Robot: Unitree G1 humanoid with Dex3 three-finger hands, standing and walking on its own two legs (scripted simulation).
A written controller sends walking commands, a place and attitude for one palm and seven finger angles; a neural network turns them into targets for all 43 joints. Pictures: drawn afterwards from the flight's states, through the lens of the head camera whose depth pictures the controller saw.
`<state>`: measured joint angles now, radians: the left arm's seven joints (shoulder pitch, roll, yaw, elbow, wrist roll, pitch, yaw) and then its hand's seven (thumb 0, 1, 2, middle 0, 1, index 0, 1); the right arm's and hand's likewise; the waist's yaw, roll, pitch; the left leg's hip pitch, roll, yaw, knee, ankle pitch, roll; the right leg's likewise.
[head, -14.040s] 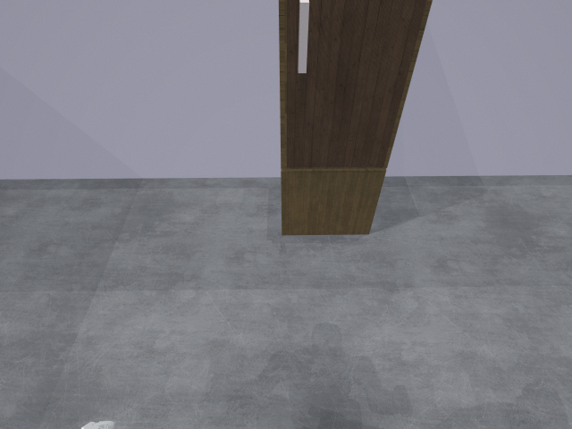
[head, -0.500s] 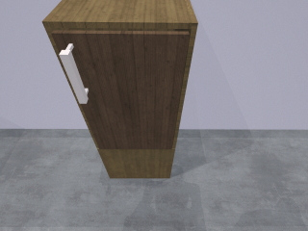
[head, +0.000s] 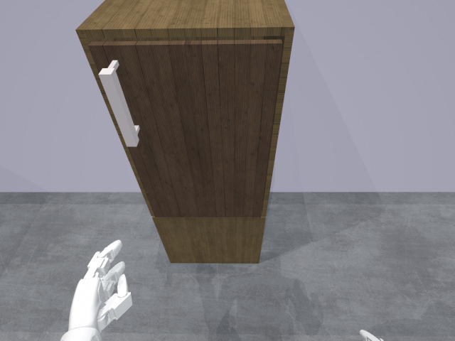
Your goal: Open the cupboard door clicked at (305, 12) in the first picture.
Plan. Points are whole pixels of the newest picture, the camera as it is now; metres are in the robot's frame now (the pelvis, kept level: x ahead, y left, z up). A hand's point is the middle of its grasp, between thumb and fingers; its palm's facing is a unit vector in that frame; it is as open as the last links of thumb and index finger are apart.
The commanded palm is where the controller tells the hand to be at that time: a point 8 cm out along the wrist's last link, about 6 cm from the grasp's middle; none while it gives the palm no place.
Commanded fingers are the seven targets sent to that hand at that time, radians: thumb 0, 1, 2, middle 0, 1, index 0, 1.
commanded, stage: raise the hand with hooked fingers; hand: left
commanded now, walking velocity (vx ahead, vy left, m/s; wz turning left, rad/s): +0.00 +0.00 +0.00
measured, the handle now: (124, 105) +0.54 +0.24 +0.14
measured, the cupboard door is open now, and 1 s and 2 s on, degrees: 0 0 0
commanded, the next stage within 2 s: move the hooked fingers beside the handle in 1.90 s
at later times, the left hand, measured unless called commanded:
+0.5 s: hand (110, 285) +0.21 +0.20 +0.03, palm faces -0.02 -1.00 -0.06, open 10.2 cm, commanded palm +0.18 +0.26 +0.04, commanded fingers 0.00 0.06 0.54 -0.26 -0.84 -0.26 -0.84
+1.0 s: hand (68, 233) +0.26 +0.26 +0.11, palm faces +0.07 -1.00 -0.07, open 13.1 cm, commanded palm +0.23 +0.30 +0.11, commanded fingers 0.00 -0.50 0.30 -0.30 -1.20 -0.30 -1.20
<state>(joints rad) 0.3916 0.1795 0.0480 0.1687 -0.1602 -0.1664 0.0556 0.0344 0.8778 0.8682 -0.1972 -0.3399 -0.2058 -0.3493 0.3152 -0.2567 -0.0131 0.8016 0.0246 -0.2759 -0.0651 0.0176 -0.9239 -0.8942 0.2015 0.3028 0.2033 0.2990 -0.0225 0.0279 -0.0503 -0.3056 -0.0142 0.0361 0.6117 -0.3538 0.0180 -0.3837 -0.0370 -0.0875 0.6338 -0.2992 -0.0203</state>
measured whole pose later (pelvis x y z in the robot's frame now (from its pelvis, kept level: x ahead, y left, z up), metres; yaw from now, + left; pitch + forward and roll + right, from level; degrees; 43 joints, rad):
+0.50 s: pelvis -0.02 +0.00 -0.04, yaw +1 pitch +8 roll -2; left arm 0.27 0.28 0.19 0.00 -0.28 -0.28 -0.32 0.01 0.28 0.64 -0.24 -0.69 -0.25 -0.70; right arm 0.24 -0.20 0.09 0.56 0.03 -0.23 -0.05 0.01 -0.90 -0.89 0.20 0.30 0.21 0.30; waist 0.03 0.03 -0.07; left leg -0.62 0.02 -0.02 0.98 -0.49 0.01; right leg -0.64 -0.02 -0.14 0.90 -0.39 -0.04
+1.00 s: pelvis +0.00 +0.02 +0.00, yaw +0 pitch +2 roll -1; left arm 0.10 0.34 0.33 0.07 -0.30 -0.11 -0.32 0.00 -0.30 0.39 -0.28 -1.07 -0.29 -1.08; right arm 0.25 -0.28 0.05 0.59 0.05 -0.29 -0.09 0.01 -0.90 -0.89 0.20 0.30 0.20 0.30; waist 0.04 0.03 -0.04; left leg -0.33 0.00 0.03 0.69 -0.40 0.03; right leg -0.37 -0.02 -0.09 0.64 -0.30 -0.01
